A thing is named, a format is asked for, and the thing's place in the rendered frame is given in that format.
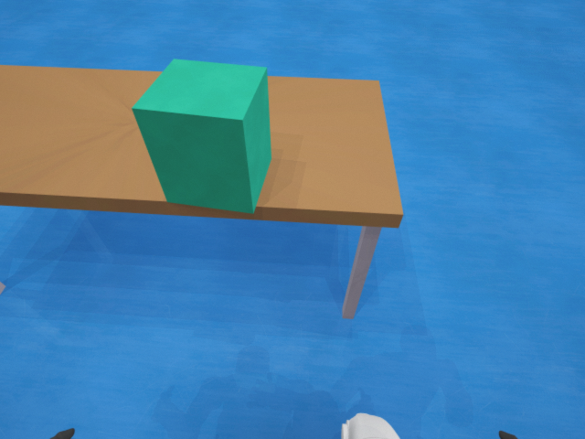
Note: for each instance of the carton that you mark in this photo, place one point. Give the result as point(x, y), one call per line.
point(206, 127)

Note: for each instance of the table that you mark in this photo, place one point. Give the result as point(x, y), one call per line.
point(69, 140)

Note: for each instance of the robot right thigh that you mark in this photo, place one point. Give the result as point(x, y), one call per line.
point(364, 426)

